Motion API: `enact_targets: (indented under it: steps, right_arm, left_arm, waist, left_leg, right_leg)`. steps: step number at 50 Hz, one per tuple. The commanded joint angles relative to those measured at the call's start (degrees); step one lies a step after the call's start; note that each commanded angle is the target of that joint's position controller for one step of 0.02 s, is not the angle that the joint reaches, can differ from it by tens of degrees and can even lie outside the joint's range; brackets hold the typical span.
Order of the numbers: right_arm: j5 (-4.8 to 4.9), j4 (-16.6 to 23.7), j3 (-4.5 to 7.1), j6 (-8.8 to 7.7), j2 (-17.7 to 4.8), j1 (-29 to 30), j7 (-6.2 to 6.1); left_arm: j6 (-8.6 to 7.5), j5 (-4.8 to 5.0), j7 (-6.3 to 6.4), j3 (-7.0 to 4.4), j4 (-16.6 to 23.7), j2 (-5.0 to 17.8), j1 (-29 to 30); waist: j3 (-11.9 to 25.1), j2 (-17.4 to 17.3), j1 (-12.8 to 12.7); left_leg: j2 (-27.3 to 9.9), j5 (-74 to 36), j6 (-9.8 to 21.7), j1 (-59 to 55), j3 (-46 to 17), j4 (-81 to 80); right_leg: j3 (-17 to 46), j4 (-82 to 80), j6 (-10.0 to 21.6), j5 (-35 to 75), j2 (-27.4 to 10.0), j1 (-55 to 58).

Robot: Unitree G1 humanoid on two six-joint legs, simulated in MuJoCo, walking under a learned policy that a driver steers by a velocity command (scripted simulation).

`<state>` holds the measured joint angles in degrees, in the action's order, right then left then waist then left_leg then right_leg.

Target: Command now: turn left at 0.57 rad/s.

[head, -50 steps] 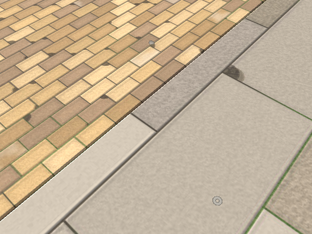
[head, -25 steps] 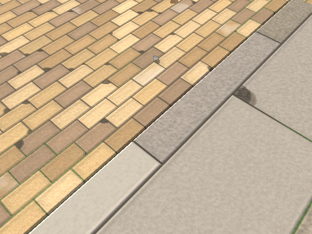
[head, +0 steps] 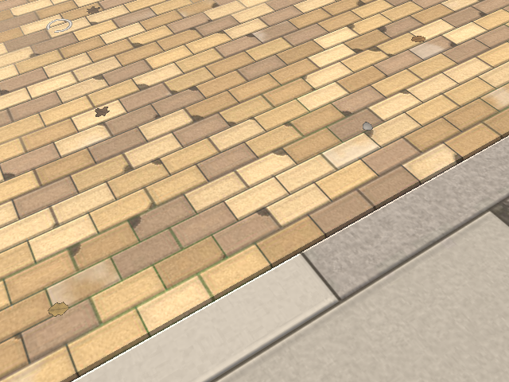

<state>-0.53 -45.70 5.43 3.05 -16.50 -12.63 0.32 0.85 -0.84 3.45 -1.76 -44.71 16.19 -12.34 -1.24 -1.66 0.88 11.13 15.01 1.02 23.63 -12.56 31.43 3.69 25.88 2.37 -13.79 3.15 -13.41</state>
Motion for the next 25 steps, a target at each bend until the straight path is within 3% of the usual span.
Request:
enact_targets:
  steps: [1,2,3,5,8,11,19,21,22,23,24,25]
  right_arm:
    - [-1.56,3.65,2.26,-1.2,-9.11,0.13,-0.3]
    - [-1.62,2.64,2.12,-0.91,-8.06,-1.96,0.19]
    - [-1.53,1.81,1.94,-0.34,-7.37,-4.0,0.58]
    - [-1.09,1.63,1.57,0.42,-7.22,-4.04,1.45]
    - [-0.67,3.6,0.63,0.83,-5.98,0.93,1.96]
    - [-0.25,4.82,0.08,1.23,-5.42,3.19,2.39]
    - [0.73,7.57,-0.95,1.04,-4.55,4.38,2.5]
    - [-0.07,7.0,-1.0,0.21,-4.34,1.45,1.96]
    - [-0.95,6.27,-0.48,-0.57,-6.66,-1.22,1.31]
    - [-1.25,6.83,0.55,-1.39,-12.98,-3.27,0.79]
    - [-0.36,6.21,2.43,-1.46,-17.88,-8.63,0.98]
    - [-0.36,5.17,1.46,-1.19,-13.81,-8.26,1.08]
  left_arm:
    - [-0.65,-1.24,0.01,-2.28,5.4,9.65,3.65]
    - [-0.91,-0.76,-0.33,-1.5,5.68,6.82,6.0]
    - [-0.99,-0.59,-0.51,-1.25,6.37,6.21,6.86]
    - [-0.97,-0.63,-0.54,-1.15,6.85,6.0,4.76]
    - [-0.91,-0.53,-0.69,-1.87,5.26,7.35,-2.22]
    - [-0.81,-0.63,-0.9,-2.62,4.46,8.64,-4.78]
    - [-0.55,-0.68,-2.59,-3.79,4.45,10.73,-2.13]
    - [-0.16,0.19,-2.63,-3.94,4.25,10.81,-0.94]
    - [-0.02,-0.22,-2.79,-3.77,3.9,9.63,-3.17]
    - [0.55,-1.82,-3.2,-2.11,6.14,3.09,-4.84]
    - [1.13,-2.15,-2.63,-2.07,9.75,5.65,2.3]
    - [1.24,-1.84,-2.94,-2.74,9.66,7.97,5.04]
  waist:
    - [-1.04,6.29,1.12]
    - [-1.0,5.51,2.96]
    - [-0.01,7.24,3.52]
    - [0.68,8.92,1.94]
    - [1.05,9.1,-1.99]
    - [2.03,10.6,-3.52]
    - [3.56,13.05,-2.81]
    - [4.23,10.24,0.07]
    - [6.1,3.23,1.05]
    - [6.77,-13.13,-0.82]
    - [5.53,-13.46,4.82]
    - [0.45,-7.24,4.1]
  left_leg:
    - [-4.28,12.04,-2.26,6.48,4.6,25.06]
    - [-4.2,8.83,-2.0,5.41,4.9,29.72]
    - [-4.24,7.27,-2.19,5.69,5.8,33.9]
    - [-5.28,7.15,-3.24,8.37,8.09,37.61]
    - [-7.11,8.1,-4.95,12.45,9.44,32.18]
    - [-8.18,9.94,-5.29,11.16,10.68,26.19]
    - [-8.98,10.57,-1.17,-4.95,16.75,7.11]
    - [-8.23,0.24,0.57,-13.08,17.0,-6.44]
    - [-11.12,-2.41,2.08,-21.6,9.86,-13.19]
    - [-28.21,-7.26,5.92,-29.7,-12.99,-15.2]
    - [-33.13,-4.24,15.79,-25.41,-22.93,-16.75]
    - [-30.19,8.53,16.11,-24.19,-19.58,-18.97]
  right_leg:
    - [20.66,-15.68,10.91,-1.15,-22.9,-3.04]
    - [13.71,-13.56,8.85,5.3,-18.36,-3.44]
    - [8.93,-12.11,7.55,9.94,-15.53,-1.51]
    - [4.52,-9.73,7.9,19.44,-14.28,3.01]
    - [3.37,-7.06,9.1,28.49,-15.88,12.57]
    - [2.38,-5.47,9.7,32.33,-17.73,16.46]
    - [-2.89,-0.98,8.16,31.41,-20.01,9.69]
    - [-6.04,5.15,4.47,24.56,-19.01,5.29]
    - [-9.06,12.75,0.88,10.25,-16.95,-2.31]
    - [-13.72,28.92,-3.16,-23.36,-9.76,-17.88]
    - [-5.62,34.07,-3.22,-25.05,-3.56,-25.41]
    - [-2.33,36.4,-2.8,-19.73,-6.13,-28.59]
